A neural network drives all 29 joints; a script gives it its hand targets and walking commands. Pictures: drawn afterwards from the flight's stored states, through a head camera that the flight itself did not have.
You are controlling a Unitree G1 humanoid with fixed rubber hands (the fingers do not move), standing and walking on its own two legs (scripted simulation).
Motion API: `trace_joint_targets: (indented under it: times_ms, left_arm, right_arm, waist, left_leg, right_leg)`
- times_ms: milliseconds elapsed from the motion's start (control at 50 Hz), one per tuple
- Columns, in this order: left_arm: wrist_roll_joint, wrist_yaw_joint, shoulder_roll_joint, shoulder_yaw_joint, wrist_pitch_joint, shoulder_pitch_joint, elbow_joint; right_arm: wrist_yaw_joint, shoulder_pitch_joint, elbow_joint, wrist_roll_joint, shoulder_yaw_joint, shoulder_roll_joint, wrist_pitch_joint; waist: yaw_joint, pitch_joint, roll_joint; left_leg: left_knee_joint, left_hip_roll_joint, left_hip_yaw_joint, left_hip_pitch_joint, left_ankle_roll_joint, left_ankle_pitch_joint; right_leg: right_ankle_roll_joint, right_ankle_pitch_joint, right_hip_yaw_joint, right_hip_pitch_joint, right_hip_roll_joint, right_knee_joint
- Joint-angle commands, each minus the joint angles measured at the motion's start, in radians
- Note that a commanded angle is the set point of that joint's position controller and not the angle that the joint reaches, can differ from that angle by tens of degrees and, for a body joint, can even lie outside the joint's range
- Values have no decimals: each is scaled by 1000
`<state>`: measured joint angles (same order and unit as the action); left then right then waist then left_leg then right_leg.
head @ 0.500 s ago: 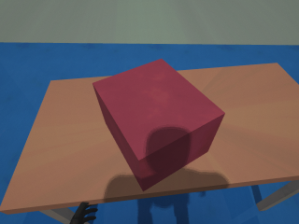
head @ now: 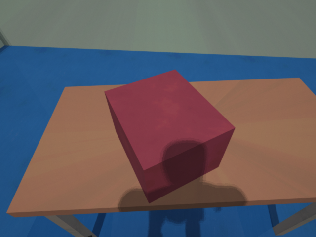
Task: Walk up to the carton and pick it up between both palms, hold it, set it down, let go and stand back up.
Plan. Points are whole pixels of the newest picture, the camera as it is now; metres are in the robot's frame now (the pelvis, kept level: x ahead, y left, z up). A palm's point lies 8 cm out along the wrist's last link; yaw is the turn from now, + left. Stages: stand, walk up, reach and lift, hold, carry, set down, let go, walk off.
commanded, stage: walk up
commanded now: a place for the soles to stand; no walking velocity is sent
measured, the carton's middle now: (163, 130) +0.43 +0.01 +0.01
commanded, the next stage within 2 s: stand in 1.32 s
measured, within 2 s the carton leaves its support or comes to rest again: neither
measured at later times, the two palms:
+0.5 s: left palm out of the picture +0.05 +0.21 -0.12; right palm out of the picture +0.03 -0.28 -0.12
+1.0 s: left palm out of the picture +0.03 +0.19 -0.13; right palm out of the picture +0.02 -0.29 -0.13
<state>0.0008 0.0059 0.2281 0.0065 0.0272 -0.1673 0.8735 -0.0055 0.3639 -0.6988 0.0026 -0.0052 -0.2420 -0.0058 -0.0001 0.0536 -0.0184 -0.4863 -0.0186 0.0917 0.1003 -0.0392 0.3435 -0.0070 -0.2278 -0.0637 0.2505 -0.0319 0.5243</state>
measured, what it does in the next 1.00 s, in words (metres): shifts its weight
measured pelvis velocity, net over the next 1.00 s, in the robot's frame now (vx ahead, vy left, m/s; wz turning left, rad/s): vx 0.00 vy -0.05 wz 0.06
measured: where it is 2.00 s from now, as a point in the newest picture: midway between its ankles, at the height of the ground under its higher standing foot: outside the picture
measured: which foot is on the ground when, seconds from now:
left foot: down 0.00-1.00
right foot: down 0.00-1.00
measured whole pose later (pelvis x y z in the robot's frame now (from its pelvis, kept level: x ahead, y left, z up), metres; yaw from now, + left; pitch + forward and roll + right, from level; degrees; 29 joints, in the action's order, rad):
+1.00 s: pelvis +0.00 -0.05 +0.00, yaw +4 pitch -2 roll +0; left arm 0.00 -0.02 0.20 0.01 -0.01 -0.27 0.97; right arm 0.02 0.36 -0.98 0.00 0.00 -0.20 0.01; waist 0.00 0.03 0.01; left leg -0.44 0.04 0.01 0.11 0.03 0.30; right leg -0.08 -0.20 -0.15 0.21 0.02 0.44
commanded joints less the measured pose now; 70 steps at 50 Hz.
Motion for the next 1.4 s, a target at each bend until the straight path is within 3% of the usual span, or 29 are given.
trace_joint_targets:
  times_ms: [0,80,140,420,500,560,680,720,760,780,860,900,940,1060,1140,1180,1280,1380]
  left_arm:
    - [-4,-6,154,-33,-35,34,-89]
    - [-6,-6,152,-32,-42,-1,-72]
    - [-7,-9,158,-34,-46,-11,-69]
    - [-4,-18,156,-36,-53,-72,-35]
    - [-5,-21,152,-33,-55,-84,-23]
    - [-7,-22,150,-32,-57,-93,-16]
    - [-8,-26,137,-30,-53,-100,2]
    - [-7,-27,142,-33,-53,-93,1]
    - [-5,-28,134,-32,-54,-110,7]
    - [-6,-29,138,-34,-54,-112,9]
    - [-5,-32,134,-29,-54,-102,16]
    - [-5,-33,129,-31,-56,-125,27]
    - [-5,-35,130,-33,-52,-114,27]
    - [-1,-39,113,-32,-55,-132,44]
    - [-2,-40,122,-32,-54,-128,56]
    - [-1,-40,101,-27,-55,-142,62]
    - [-4,-43,96,-25,-52,-136,75]
    - [-4,-45,102,-23,-51,-143,84]
  right_arm:
    - [4,31,66,0,-52,-144,29]
    - [5,33,33,1,-50,-141,33]
    - [7,52,5,0,-47,-137,37]
    - [15,42,-83,-2,-35,-109,36]
    - [18,65,-116,-1,-35,-114,39]
    - [20,51,-129,-2,-30,-104,38]
    - [26,58,-171,-3,-31,-96,33]
    - [27,71,-185,-3,-30,-92,33]
    - [28,65,-192,-3,-30,-93,33]
    - [29,62,-200,-4,-29,-88,33]
    - [31,70,-223,-1,-23,-74,35]
    - [34,57,-232,-4,-28,-78,34]
    - [34,66,-250,-4,-28,-74,33]
    - [37,66,-277,-2,-25,-64,30]
    - [40,74,-298,-2,-21,-55,31]
    - [41,66,-304,0,-22,-58,32]
    - [43,51,-321,-1,-22,-51,30]
    - [44,60,-335,-1,-18,-41,27]
  waist:
    - [-1,-12,18]
    - [5,-12,10]
    - [-2,-34,-38]
    - [5,5,24]
    - [3,-49,-8]
    - [7,-25,19]
    - [7,18,15]
    - [-2,16,-11]
    - [4,15,26]
    - [8,17,-3]
    - [0,5,-8]
    - [9,-10,-4]
    - [8,7,4]
    - [6,24,34]
    - [-3,12,2]
    - [10,4,18]
    - [7,52,36]
    - [4,50,18]
  left_leg:
    - [159,137,-139,122,3,-136]
    - [158,133,-138,98,-5,-143]
    - [145,130,-143,89,-4,-134]
    - [144,115,-145,100,10,-122]
    - [140,121,-149,86,9,-129]
    - [131,125,-149,78,12,-175]
    - [138,119,-153,98,20,-152]
    - [133,117,-153,98,22,-134]
    - [133,116,-151,99,25,-132]
    - [130,118,-152,99,24,-135]
    - [132,116,-156,98,30,-142]
    - [122,116,-160,80,31,-149]
    - [126,110,-154,95,33,-122]
    - [122,112,-162,113,35,-136]
    - [132,115,-176,94,32,-160]
    - [130,112,-170,111,32,-150]
    - [135,112,-183,127,33,-151]
    - [137,109,-190,114,33,-146]
  right_leg:
    - [-49,131,122,-63,-100,-99]
    - [-47,136,120,-49,-97,-113]
    - [-51,121,127,-53,-103,-129]
    - [-57,79,145,-29,-110,-169]
    - [-52,93,124,-68,-106,-170]
    - [-55,167,124,-55,-110,-164]
    - [-52,121,128,-44,-111,-193]
    - [-49,83,129,-40,-113,-204]
    - [-48,86,135,-51,-121,-208]
    - [-46,94,137,-50,-121,-214]
    - [-46,89,132,-66,-121,-222]
    - [-39,106,141,-70,-129,-227]
    - [-39,34,132,-60,-125,-243]
    - [-27,69,131,-74,-138,-248]
    - [-36,61,110,-79,-132,-241]
    - [-33,71,100,-105,-125,-236]
    - [-39,35,87,-64,-124,-236]
    - [-40,7,90,-50,-132,-244]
